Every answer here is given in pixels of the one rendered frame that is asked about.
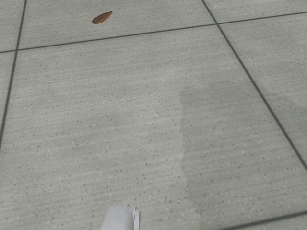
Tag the left robot thigh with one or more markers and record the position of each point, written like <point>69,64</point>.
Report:
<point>121,217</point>

